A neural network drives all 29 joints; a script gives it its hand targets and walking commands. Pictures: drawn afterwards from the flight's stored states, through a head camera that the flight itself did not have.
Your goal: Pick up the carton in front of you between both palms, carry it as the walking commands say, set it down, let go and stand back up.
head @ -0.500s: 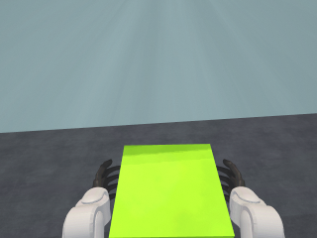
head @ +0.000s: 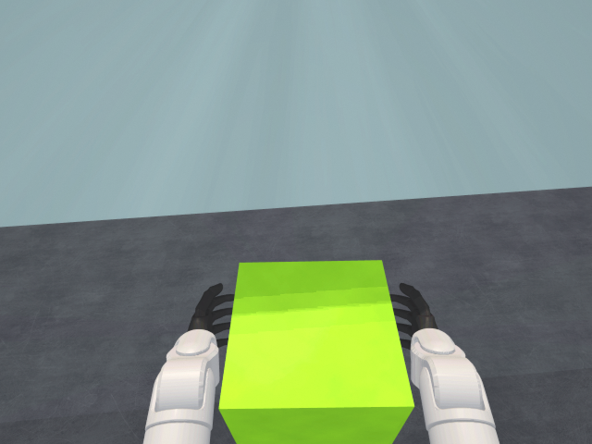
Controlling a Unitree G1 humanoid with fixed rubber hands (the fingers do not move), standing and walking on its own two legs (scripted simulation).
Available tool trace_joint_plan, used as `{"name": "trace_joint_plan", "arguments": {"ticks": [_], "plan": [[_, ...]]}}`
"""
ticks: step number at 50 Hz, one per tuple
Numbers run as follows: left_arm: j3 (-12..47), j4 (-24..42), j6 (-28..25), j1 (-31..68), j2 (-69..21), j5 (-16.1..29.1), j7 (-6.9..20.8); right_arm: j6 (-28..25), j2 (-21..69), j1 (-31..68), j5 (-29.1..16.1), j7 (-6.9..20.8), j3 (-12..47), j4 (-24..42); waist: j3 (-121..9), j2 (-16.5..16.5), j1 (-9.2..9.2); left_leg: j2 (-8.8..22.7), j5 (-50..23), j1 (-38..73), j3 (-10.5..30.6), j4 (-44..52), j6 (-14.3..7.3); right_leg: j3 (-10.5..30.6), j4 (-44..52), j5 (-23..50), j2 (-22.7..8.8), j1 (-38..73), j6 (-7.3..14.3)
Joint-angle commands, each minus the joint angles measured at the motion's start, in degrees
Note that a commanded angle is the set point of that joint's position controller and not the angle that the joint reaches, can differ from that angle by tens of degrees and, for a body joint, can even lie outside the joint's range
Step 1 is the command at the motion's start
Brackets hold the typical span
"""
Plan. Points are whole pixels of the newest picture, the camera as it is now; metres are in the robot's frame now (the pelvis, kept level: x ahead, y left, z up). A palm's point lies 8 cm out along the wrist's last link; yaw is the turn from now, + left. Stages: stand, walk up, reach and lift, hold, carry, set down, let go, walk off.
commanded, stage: carry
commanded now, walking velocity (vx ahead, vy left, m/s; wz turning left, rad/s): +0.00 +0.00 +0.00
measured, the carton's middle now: (312, 365) +0.27 +0.00 -0.06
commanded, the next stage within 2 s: hold in 0.52 s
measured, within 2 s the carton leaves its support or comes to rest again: neither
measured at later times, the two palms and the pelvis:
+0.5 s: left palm (198, 327) +0.29 +0.16 +0.03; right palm (417, 325) +0.29 -0.14 +0.03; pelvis +0.00 +0.01 +0.00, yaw +0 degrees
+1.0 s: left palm (173, 358) +0.24 +0.18 +0.04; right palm (409, 343) +0.26 -0.12 +0.04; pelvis -0.03 +0.01 +0.00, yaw +4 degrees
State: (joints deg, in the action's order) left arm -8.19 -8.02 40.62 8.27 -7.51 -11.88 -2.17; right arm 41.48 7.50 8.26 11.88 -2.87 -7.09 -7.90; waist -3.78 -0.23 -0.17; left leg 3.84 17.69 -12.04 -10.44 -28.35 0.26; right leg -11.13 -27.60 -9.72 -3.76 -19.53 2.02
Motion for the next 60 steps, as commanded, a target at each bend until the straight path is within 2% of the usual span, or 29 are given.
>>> {"name": "trace_joint_plan", "arguments": {"ticks": [1,7,11,26,27,28,29,30,31,32,33,34,36,41,47,53,60], "plan": [[30.4,4.1,-5.3,26.9,-42.9,12.2,11.5,-6.1,42.6,28.3,-12.5,11.6,30.5,5.1,-14.6,0.3,0.08,5.7,-6.3,0.3,5.8,5.3,-0.8,7.3,3.1,9.2,-6.2,9.9,-0.2],[34.8,7.5,-3.0,26.5,-49.5,14.4,12.9,-3.8,49.5,28.2,-14.8,13.0,34.8,8.6,-17.0,0.2,0.09,5.8,-10.2,1.6,5.8,3.6,-0.7,7.1,1.7,13.2,-6.4,10.7,-0.2],[32.9,6.4,-0.7,23.9,-48.7,13.3,12.9,-1.3,48.8,25.4,-13.7,13.1,32.8,7.5,-16.9,0.3,0.12,5.8,-12.4,1.8,5.6,2.9,-0.7,6.8,1.1,15.4,-6.5,10.5,-0.3],[32.7,6.1,-0.5,26.8,-50.3,13.8,13.4,-1.3,50.3,27.9,-14.1,13.6,32.6,7.3,-15.7,0.1,0.16,5.8,-11.7,1.4,5.7,3.8,-1.0,6.7,1.6,12.7,-6.3,9.9,-0.6],[30.9,5.7,-0.8,20.9,-51.5,13.2,13.6,-1.1,50.4,20.2,-13.9,13.4,31.8,9.0,-10.2,-3.9,-0.84,-8.2,-27.8,-0.1,16.0,7.6,-2.2,16.4,2.8,27.7,8.0,28.2,0.2],[30.1,6.2,-2.0,21.8,-49.4,11.6,12.9,-1.9,49.1,21.9,-13.4,12.8,31.9,10.8,-13.2,-2.6,0.18,-7.4,-32.6,-0.1,17.0,7.1,-2.1,17.5,2.2,31.9,7.6,30.8,0.0],[28.5,5.9,-2.2,19.7,-47.5,10.2,12.5,-2.0,47.6,21.6,-12.8,12.7,30.6,11.1,-13.0,-2.2,0.73,-7.0,-25.6,2.7,16.9,8.8,-2.4,16.6,3.5,25.5,7.5,30.2,-0.6],[28.2,6.3,-2.4,20.6,-47.6,9.9,12.3,-2.0,47.2,22.6,-12.4,12.8,31.0,11.3,-10.3,-1.4,1.21,-7.1,-27.3,1.9,16.9,8.6,-2.1,16.3,3.5,27.0,7.8,29.0,-1.1],[27.6,5.5,-2.6,20.7,-47.5,10.0,12.1,-2.1,47.3,23.0,-12.7,12.8,30.9,11.0,-11.5,-0.4,0.80,-7.4,-29.6,3.5,17.2,8.4,-2.0,16.6,3.5,29.7,8.1,29.5,-1.8],[26.8,4.6,-2.8,19.8,-47.0,9.6,11.6,-2.3,46.1,23.7,-13.2,12.9,31.2,10.8,-11.6,-2.4,1.34,-7.6,-25.6,4.8,17.1,9.8,-2.1,16.3,3.7,27.2,8.1,29.6,-2.1],[27.9,5.0,-3.0,22.1,-47.0,9.9,11.8,-2.4,47.4,24.4,-13.2,12.8,31.6,10.3,-11.0,-0.2,0.96,-7.8,-22.9,3.8,16.7,9.9,-1.9,15.8,4.8,22.1,8.7,29.7,-2.2],[28.2,5.0,-3.1,22.5,-47.5,10.1,12.1,-2.4,47.9,24.9,-13.1,12.9,32.0,10.4,-10.2,0.8,1.12,-8.0,-23.0,4.8,16.7,9.7,-2.0,15.7,4.9,21.8,9.0,28.1,-2.4],[29.1,5.3,-3.2,24.5,-48.5,11.1,12.6,-2.7,48.5,25.1,-12.6,12.8,31.6,9.7,-11.3,0.5,0.29,-7.9,-23.3,4.7,17.0,9.5,-1.7,15.9,5.0,20.8,9.2,28.9,-2.1],[29.1,3.2,-2.8,27.5,-49.1,11.5,13.7,-2.5,49.2,25.4,-11.0,12.7,28.9,6.0,-7.6,-1.1,-1.05,-7.3,-15.3,1.5,17.0,10.4,-1.6,15.6,5.7,11.8,8.9,27.9,-0.9],[27.3,-0.9,-2.7,30.1,-51.4,10.8,14.8,-2.0,51.3,29.2,-10.9,14.1,28.1,3.1,-4.4,-2.1,-0.45,-6.2,-4.6,-4.9,17.4,12.3,-2.7,14.9,5.1,5.7,8.8,29.9,-0.9],[25.6,-3.9,-3.5,32.0,-54.2,10.0,15.6,-2.0,53.4,33.6,-11.9,16.2,28.8,1.8,-4.2,-2.6,0.68,-5.4,2.9,-7.1,17.5,13.4,-4.1,14.6,4.6,0.7,8.4,30.5,-1.7],[25.4,-6.1,-3.9,36.0,-56.2,10.6,17.3,-1.9,56.1,35.9,-11.7,17.6,27.9,-1.6,-4.8,-0.7,0.09,-5.8,4.8,-7.5,16.8,12.1,-4.3,15.6,5.8,-4.1,7.8,29.6,-1.9]]}}
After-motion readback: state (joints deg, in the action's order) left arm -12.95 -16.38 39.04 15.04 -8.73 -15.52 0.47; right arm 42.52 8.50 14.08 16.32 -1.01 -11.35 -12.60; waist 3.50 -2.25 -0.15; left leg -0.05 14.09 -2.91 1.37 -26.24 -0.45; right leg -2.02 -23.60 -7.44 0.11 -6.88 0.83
